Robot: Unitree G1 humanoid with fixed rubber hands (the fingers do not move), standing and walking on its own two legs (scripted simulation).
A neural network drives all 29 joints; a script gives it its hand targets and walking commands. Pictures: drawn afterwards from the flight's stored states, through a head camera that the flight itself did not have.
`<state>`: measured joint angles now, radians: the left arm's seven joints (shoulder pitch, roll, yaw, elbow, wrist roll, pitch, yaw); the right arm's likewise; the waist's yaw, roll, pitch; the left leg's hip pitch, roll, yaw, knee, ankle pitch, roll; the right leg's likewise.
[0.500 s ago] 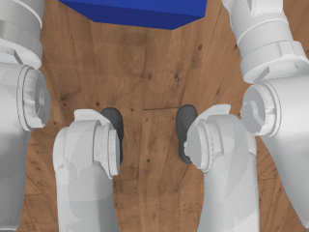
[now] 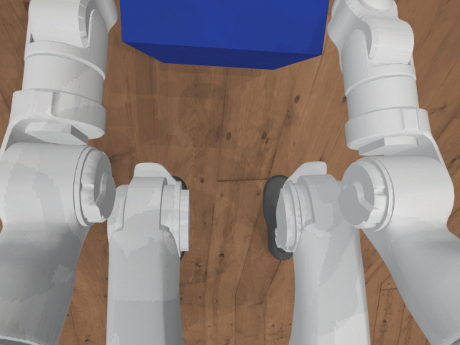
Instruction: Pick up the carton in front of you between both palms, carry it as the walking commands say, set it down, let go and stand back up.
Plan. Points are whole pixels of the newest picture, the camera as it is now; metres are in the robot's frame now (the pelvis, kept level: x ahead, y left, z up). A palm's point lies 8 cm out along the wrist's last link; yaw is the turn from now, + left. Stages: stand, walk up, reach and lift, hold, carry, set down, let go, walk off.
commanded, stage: reach and lift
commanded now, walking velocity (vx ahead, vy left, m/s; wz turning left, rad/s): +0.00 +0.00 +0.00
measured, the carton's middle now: out of the picture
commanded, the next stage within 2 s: none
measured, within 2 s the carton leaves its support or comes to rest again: neither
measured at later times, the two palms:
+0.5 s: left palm out of the picture +0.50 +0.17 +0.05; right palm out of the picture +0.50 -0.12 +0.05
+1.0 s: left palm out of the picture +0.45 +0.17 +0.21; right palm out of the picture +0.46 -0.13 +0.21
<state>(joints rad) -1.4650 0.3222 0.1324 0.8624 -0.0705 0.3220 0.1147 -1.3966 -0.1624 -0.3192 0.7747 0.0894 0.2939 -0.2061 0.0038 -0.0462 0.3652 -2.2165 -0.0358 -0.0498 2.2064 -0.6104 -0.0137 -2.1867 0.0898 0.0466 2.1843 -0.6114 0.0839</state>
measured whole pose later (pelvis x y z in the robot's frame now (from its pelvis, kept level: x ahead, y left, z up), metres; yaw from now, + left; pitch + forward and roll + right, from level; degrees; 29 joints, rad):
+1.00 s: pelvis +0.03 -0.01 +0.24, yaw +3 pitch +34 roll -1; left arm -0.77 -0.07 0.42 0.62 0.27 0.41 0.00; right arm -0.74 0.12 -0.48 0.58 -0.23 0.39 -0.05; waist 0.00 -0.02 -0.23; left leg -1.48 -0.04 -0.06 1.34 -0.44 -0.02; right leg -1.46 0.05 0.07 1.34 -0.46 0.04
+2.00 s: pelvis +0.07 -0.01 +0.40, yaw +4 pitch -4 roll +0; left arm -0.34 -0.17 0.32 0.38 0.31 0.62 -0.02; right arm -0.34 0.17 -0.33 0.40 -0.31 0.60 0.02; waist 0.00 -0.01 0.02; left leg -0.19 -0.01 -0.07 0.47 -0.21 -0.02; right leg -0.18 0.02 0.08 0.48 -0.23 0.01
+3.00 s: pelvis +0.08 -0.01 +0.40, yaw +4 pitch -8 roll +0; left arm -0.25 -0.15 0.20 0.21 0.27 0.77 -0.01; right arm -0.26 0.15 -0.22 0.22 -0.27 0.76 0.01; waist 0.00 -0.01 0.03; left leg -0.04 -0.01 -0.07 0.35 -0.17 -0.01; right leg -0.03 0.01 0.08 0.36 -0.19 0.01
